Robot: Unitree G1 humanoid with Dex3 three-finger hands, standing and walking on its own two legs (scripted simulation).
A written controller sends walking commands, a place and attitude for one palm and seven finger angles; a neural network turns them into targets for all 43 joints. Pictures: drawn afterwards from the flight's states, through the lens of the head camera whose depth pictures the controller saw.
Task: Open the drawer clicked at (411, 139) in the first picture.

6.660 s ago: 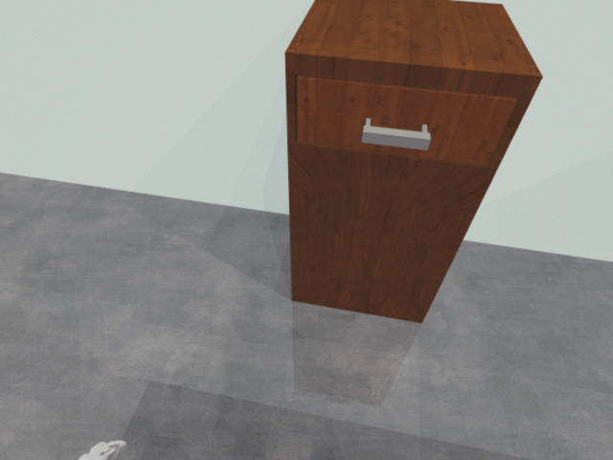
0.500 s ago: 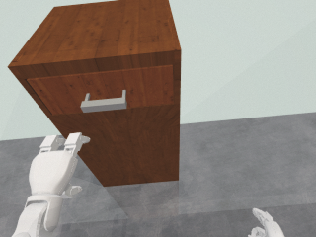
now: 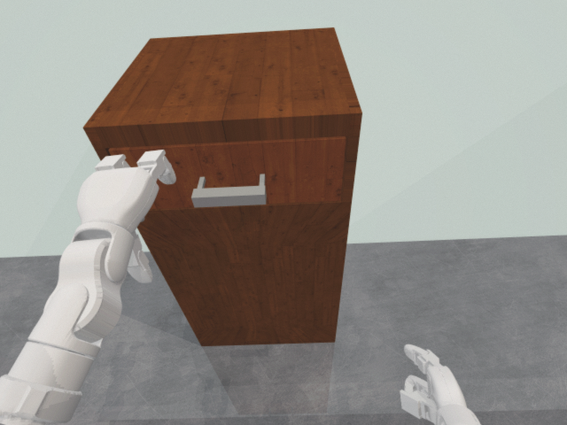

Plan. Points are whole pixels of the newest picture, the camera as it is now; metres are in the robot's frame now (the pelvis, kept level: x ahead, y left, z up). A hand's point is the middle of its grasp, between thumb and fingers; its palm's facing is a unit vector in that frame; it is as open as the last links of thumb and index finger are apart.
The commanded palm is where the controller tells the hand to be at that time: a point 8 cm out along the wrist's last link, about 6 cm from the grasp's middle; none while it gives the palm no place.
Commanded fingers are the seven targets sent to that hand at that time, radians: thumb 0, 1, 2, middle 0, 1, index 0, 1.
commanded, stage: raise the hand with hooked fingers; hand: left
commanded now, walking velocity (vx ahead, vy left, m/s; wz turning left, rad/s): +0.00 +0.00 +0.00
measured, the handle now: (230, 188) +0.51 +0.20 +0.03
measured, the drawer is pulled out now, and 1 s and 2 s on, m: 0.00 0.00 0.00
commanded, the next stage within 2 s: move the hooked fingers above the handle in 0.40 s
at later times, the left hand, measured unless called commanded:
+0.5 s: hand (156, 225) +0.31 +0.22 +0.15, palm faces +0.17 -0.05 -0.98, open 13.9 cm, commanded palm +0.27 +0.21 +0.20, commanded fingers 0.00 -0.50 0.30 -0.30 -1.20 -0.30 -1.20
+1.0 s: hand (185, 214) +0.36 +0.21 +0.12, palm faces +0.04 -0.03 -1.00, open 13.8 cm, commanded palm +0.34 +0.21 +0.18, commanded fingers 0.00 -0.50 0.30 -0.30 -1.20 -0.30 -1.20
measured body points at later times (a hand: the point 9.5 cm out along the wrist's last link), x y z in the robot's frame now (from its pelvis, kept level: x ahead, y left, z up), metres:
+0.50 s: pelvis -0.01 -0.03 +0.00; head -0.01 -0.08 +0.45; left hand +0.29 +0.22 +0.20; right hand +0.19 -0.25 -0.11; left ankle -0.02 +0.11 -0.74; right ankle +0.01 -0.14 -0.74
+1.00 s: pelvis +0.00 -0.03 +0.00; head +0.01 -0.07 +0.45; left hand +0.35 +0.21 +0.17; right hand +0.17 -0.26 -0.12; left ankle -0.02 +0.11 -0.74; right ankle +0.01 -0.14 -0.74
